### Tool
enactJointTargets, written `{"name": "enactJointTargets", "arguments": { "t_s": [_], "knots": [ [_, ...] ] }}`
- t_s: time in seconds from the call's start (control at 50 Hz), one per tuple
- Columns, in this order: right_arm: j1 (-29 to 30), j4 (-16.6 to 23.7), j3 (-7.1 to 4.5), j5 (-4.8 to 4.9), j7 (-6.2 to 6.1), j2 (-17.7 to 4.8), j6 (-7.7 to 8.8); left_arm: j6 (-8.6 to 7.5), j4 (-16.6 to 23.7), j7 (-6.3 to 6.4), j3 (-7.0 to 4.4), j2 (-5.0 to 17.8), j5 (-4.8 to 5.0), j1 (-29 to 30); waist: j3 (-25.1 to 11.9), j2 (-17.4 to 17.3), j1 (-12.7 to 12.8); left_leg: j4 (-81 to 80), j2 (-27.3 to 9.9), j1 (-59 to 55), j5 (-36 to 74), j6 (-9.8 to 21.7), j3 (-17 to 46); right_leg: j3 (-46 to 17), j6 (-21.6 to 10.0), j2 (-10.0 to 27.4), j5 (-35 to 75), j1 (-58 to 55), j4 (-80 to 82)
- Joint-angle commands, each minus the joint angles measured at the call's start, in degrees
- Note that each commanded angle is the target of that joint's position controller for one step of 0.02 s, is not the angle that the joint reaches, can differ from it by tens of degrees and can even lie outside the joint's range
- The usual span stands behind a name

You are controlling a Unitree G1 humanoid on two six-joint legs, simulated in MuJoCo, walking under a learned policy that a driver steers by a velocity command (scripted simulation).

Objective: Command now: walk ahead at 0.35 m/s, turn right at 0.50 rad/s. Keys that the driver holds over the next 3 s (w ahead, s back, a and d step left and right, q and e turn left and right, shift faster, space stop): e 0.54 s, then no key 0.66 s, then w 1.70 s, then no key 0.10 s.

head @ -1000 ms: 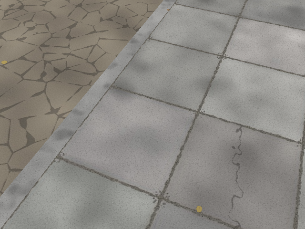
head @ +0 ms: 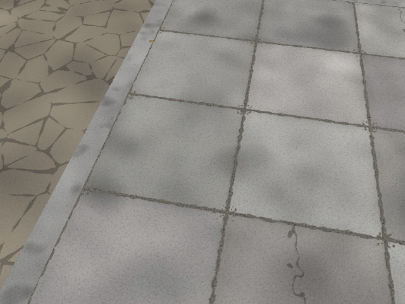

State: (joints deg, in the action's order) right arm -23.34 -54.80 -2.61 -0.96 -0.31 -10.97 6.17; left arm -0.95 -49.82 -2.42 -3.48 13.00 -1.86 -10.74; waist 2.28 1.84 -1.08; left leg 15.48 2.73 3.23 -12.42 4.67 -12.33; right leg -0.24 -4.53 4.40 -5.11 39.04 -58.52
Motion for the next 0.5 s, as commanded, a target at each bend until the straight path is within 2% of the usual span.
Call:
{"name": "enactJointTargets", "arguments": {
  "t_s": [0.02, 0.08, 0.12, 0.16, 0.18, 0.2, 0.22, 0.24, 0.26, 0.28, 0.3, 0.32, 0.34, 0.4, 0.5],
  "knots": [
    [0.98, 2.49, -0.26, 0.3, -0.67, -4.9, 0.74, -0.58, 3.8, -0.53, 0.95, -1.25, 0.05, 2.91, 3.54, -5.0, 1.82, -3.87, -14.7, 5.6, 33.39, 3.19, 1.9, 3.53, 0.74, -0.63, 6.59, -3.41, 10.64],
    [-1.44, 1.4, -0.41, 0.38, -1.45, -6.61, -0.03, -0.55, 5.33, -0.94, 1.4, -1.32, -0.01, 7.03, 2.24, -6.43, -0.06, 0.01, -15.13, 1.86, 38.84, 2.38, -0.59, 7.58, 0.14, -2.7, 7.65, -7.95, 18.81],
    [-1.62, 0.96, -0.75, 0.35, -2.02, -7.71, -0.82, -0.51, 5.54, -0.74, 1.02, -0.04, -0.52, 5.75, 0.91, -7.42, 0.57, 5.2, -16.15, -1.55, 45.25, 2.07, -1.18, 8.38, -1.21, -4.42, 3.28, -10.66, 21.12],
    [-0.74, 1.07, -1.33, 0.44, -2.63, -9.0, -1.73, -0.88, 4.42, -0.3, 0.23, 1.74, -0.92, 0.43, -1.99, -8.04, 2.62, 14.95, -16.69, -3.3, 51.41, 1.78, -1.42, 8.74, -3.26, -7.19, -2.33, -16.16, 23.55],
    [-0.26, 1.34, -1.57, 0.56, -2.67, -9.43, -2.27, -1.51, 3.09, 0.03, -0.41, 2.89, -1.12, -4.3, -4.77, -6.89, 4.49, 23.92, -16.25, -2.83, 47.95, 1.2, -1.55, 8.14, -4.46, -8.6, -1.29, -21.31, 27.71],
    [-0.32, 1.75, -1.85, 0.83, -2.34, -10.06, -2.57, -2.37, 1.71, 0.73, -1.37, 5.31, -1.63, -9.51, -8.2, -3.12, 7.28, 37.24, -14.03, 1.69, 35.27, -1.0, -2.16, 4.65, -6.16, -7.11, 8.31, -29.63, 34.07],
    [-4.36, 4.22, -0.92, 0.33, -2.01, -5.27, -2.73, -2.75, 2.11, 1.38, -2.96, 12.09, -1.41, -10.4, -14.15, 7.33, 3.82, 54.61, -8.69, 17.31, -11.19, -3.2, -1.78, -12.04, -10.66, 9.43, 41.67, -44.92, 25.41],
    [-5.43, 6.35, -0.91, 1.41, -1.65, -5.66, -3.56, -1.63, 3.51, 1.79, -4.13, 15.13, 1.09, -12.04, -23.26, 10.45, 5.02, 69.64, 0.17, 29.97, -27.57, -5.19, 7.35, -32.98, -22.9, 19.31, 45.7, -53.74, 30.61],
    [-1.12, 6.64, -1.26, 0.21, -1.41, -7.68, -3.87, -0.25, 4.65, 2.34, -3.84, 13.14, 2.11, -10.07, -19.97, 0.92, 5.25, 68.73, -3.74, 32.98, -21.35, -5.36, 12.91, -28.65, -21.23, 16.95, 33.62, -48.45, 34.98],
    [3.38, 7.75, -1.07, 0.29, -1.19, -6.98, -3.71, 0.38, 5.24, 2.78, -2.98, 10.04, 2.2, -5.25, -11.92, -0.38, 4.25, 65.36, -5.04, 33.93, -15.94, -5.47, 13.0, -24.54, -19.11, 14.45, 24.6, -40.25, 38.24],
    [5.25, 7.82, -1.16, -0.16, -1.32, -6.87, -3.72, 0.67, 5.22, 2.92, -2.24, 7.48, 2.07, -2.59, -6.72, -3.03, 2.26, 60.15, -6.53, 32.73, -12.96, -5.73, 13.52, -21.07, -15.83, 11.03, 21.89, -33.78, 40.4],
    [5.21, 8.2, -1.32, -1.02, -1.45, -7.02, -4.58, 0.77, 5.25, 3.11, -1.95, 6.19, 2.27, -1.8, -5.19, -2.33, 0.94, 56.21, -7.27, 30.05, -11.64, -6.04, 13.93, -18.27, -13.74, 8.46, 21.12, -29.54, 41.16],
    [3.73, 7.65, -1.3, -1.48, -1.56, -6.52, -5.73, 0.69, 5.3, 3.02, -1.69, 5.49, 1.85, -1.3, -5.74, -1.85, 0.08, 54.4, -6.84, 27.05, -10.72, -6.18, 13.65, -16.54, -12.31, 6.61, 20.97, -27.04, 41.49],
    [3.63, 8.15, -1.06, -0.95, -1.52, -5.35, -7.44, 0.0, 5.64, 2.49, -2.28, 7.92, 0.98, -1.56, -7.84, -0.94, -0.6, 50.26, -5.55, 25.11, -8.66, -6.57, 13.74, -15.18, -10.37, 3.96, 19.58, -24.87, 41.34],
    [10.6, 11.0, -1.48, -0.88, -1.74, -7.24, -8.66, 1.28, 6.22, 2.65, -2.92, 9.46, 1.04, -3.39, -6.47, 2.91, 1.91, 43.08, -4.96, 28.88, -6.46, -7.5, 15.31, -20.61, -7.99, 2.28, -6.48, -24.68, 44.59]
  ]
}}
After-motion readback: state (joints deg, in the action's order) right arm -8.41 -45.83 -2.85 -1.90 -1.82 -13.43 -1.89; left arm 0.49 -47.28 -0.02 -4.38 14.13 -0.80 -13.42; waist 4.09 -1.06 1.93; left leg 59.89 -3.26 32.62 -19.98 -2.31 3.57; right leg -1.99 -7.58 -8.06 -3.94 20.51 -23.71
